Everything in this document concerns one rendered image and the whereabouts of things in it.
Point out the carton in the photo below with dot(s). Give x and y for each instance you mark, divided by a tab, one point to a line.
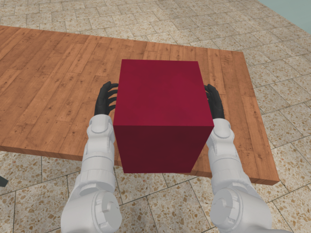
162	116

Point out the table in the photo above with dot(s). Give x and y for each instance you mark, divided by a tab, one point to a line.
50	82

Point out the right robot hand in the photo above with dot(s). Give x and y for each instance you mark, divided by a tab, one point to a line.
215	102

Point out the robot right forearm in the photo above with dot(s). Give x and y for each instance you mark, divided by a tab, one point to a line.
224	160

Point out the left robot upper arm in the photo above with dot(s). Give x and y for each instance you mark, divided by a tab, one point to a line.
97	212

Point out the right robot upper arm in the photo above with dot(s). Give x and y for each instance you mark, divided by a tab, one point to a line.
234	211

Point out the left robot hand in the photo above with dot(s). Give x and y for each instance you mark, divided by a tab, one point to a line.
102	103

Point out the robot left forearm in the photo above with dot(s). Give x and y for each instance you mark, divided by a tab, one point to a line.
98	159

